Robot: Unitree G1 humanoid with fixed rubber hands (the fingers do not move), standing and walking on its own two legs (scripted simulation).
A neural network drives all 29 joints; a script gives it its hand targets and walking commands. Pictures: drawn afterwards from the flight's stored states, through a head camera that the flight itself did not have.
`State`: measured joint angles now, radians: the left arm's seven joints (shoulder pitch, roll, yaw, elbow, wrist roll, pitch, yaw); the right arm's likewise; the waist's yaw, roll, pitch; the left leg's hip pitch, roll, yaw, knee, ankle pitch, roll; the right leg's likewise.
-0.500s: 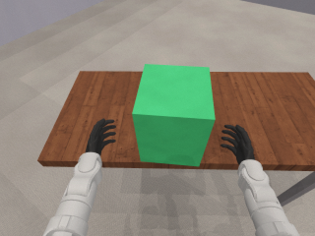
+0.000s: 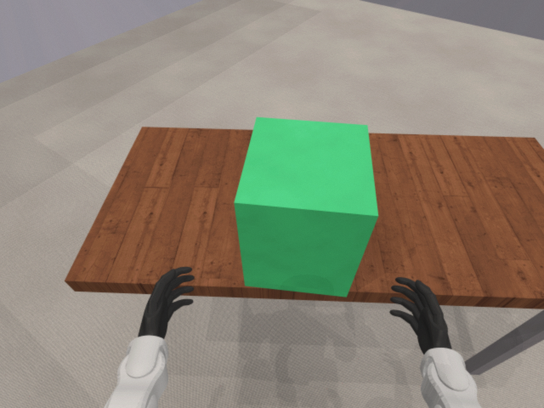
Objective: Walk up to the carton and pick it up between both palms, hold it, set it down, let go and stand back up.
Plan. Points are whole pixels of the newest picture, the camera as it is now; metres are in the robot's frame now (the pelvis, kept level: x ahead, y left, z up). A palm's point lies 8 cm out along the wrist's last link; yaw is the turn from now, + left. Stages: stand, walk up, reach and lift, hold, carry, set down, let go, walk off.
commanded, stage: set down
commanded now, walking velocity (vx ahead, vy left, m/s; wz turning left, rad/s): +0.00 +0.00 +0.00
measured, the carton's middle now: (302, 209) +0.45 -0.05 +0.00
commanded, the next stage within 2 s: let go in 1.16 s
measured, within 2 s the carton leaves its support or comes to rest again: neither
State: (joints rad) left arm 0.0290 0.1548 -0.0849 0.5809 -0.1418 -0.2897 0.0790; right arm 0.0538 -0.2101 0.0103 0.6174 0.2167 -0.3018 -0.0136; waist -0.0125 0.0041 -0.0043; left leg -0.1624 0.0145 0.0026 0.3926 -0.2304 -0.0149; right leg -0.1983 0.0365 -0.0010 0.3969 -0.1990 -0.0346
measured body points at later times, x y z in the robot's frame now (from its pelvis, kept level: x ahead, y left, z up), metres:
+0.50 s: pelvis +0.01 +0.01 +0.00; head +0.00 +0.01 +0.45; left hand +0.21 +0.21 -0.06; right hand +0.19 -0.22 -0.06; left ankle -0.01 +0.13 -0.74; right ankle +0.01 -0.10 -0.74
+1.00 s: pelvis +0.01 +0.01 +0.00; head +0.02 +0.01 +0.45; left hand +0.18 +0.23 -0.08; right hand +0.17 -0.21 -0.09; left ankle -0.01 +0.13 -0.74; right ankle +0.01 -0.10 -0.74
